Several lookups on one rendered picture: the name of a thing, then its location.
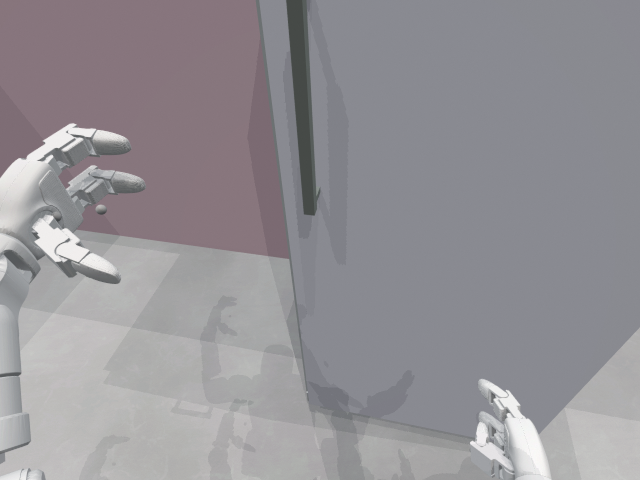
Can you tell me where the robot right hand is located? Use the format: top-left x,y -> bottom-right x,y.
470,379 -> 552,480

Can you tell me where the handle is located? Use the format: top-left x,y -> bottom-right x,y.
286,0 -> 320,216

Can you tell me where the robot left forearm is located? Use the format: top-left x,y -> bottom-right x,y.
0,233 -> 41,464

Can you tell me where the fridge door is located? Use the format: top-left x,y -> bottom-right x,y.
259,0 -> 640,442

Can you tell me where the robot left hand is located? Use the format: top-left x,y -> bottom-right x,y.
0,123 -> 146,284

